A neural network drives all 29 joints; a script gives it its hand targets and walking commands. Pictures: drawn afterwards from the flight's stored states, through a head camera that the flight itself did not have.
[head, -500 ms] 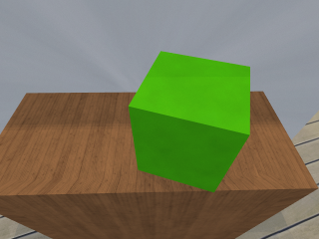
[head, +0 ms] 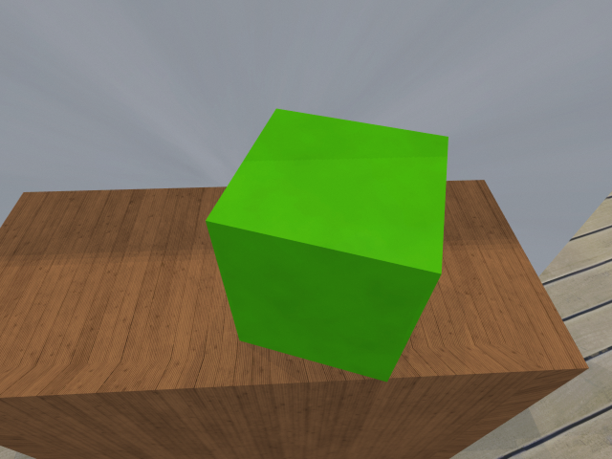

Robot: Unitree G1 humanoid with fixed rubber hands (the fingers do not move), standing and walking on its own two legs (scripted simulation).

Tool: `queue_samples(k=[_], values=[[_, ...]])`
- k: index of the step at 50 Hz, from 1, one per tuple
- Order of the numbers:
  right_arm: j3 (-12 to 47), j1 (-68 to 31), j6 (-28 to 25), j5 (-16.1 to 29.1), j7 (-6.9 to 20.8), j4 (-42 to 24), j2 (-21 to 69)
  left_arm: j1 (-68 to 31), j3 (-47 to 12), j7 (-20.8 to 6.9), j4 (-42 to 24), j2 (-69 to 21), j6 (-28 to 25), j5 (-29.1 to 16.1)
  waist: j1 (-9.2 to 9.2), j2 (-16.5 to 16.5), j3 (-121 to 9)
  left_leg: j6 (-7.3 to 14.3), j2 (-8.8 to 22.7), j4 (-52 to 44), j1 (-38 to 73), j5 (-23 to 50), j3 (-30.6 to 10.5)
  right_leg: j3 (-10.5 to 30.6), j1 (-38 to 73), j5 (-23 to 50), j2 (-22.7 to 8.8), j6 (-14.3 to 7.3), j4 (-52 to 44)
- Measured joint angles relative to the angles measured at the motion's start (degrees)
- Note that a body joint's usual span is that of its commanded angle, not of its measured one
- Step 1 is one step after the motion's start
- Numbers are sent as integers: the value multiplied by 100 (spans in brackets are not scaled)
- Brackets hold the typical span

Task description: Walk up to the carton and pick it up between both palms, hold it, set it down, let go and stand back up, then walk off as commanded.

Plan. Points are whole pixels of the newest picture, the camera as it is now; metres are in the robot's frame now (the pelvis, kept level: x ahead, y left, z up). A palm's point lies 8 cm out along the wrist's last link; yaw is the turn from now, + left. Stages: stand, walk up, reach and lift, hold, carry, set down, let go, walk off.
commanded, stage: walk up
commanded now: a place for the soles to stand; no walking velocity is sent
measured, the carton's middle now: (333, 249) +0.37 -0.03 +0.10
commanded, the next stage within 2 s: reach and lift in 1.02 s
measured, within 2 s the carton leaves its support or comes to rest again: neither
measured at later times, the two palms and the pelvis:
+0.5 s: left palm out of the picture +0.09 +0.30 -0.09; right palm out of the picture +0.09 -0.32 -0.10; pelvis +0.01 -0.01 +0.00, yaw -1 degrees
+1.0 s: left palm out of the picture +0.08 +0.29 -0.08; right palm out of the picture +0.09 -0.33 -0.10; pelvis +0.00 -0.02 +0.00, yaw -1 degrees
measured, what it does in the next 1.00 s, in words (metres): stands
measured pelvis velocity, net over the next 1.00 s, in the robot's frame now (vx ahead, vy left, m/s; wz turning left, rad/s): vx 0.00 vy -0.02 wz -0.03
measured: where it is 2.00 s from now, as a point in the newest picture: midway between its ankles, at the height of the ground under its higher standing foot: outside the picture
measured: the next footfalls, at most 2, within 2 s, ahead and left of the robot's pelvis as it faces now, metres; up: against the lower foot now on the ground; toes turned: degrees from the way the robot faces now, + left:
none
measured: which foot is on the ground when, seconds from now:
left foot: down 0.00-1.00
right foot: down 0.00-1.00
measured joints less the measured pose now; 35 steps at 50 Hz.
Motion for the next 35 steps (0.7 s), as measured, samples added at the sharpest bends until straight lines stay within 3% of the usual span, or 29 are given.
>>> queue_samples(k=[3, 7, 13, 17, 21, 24, 29, 32, 35], values=[[0, -29, 42, 0, 0, -14, -2, 1, -1, 0, 1, -1, -13, 0, -4, 4, -67, 0, -55, 84, -93, -355, -21, -3, -3, -54, -7, -3, -32], [0, -6, -53, 0, 0, 30, -2, -5, 0, 0, 2, -1, -8, 0, -3, 13, -77, 49, -62, -425, -33, 589, -21, -2, -3, -51, 5, -3, -12], [1, 43, -105, 0, 0, 71, -1, -5, 0, 0, 1, 0, 39, 0, -2, -3, -102, 71, -44, -416, 12, 451, -19, 1, 4, -809, -27, -3, 473], [0, -39, -85, 0, 0, 42, 0, -5, -1, 0, 0, 0, 0, 0, -2, 48, -5, -10, 69, -231, -16, 372, -21, -11, 117, -43, -12, 0, 12], [0, -102, 23, 0, 1, 24, -2, -7, -1, 0, 1, -1, -64, 0, -4, 63, 21, -14, 47, -115, -67, -88, -22, -9, 116, -217, 20, 0, 51], [1, -104, -3, 0, 1, 34, -2, -9, -1, 0, 2, -1, -61, 0, -3, 65, 26, -7, 14, -339, -36, 561, -24, -8, 117, -213, 3, 0, 46], [1, -90, -63, 0, 4, 58, -1, -10, 0, 0, 1, 0, -1, 0, -2, 50, -2, 48, 20, -341, -21, 452, -24, -6, 124, -769, 14, 0, 280], [0, -115, -49, 0, 4, 47, -1, -10, -1, 0, 1, -1, -17, 0, -3, 53, 13, -18, 53, -289, -22, 441, -21, -12, 179, -80, 10, 0, 43], [0, -161, 38, 0, 4, 14, -1, -13, -1, 0, 1, -1, -79, 0, -2, 78, 26, -34, 87, -210, -32, 380, -19, -10, 179, -238, 47, 0, 85]])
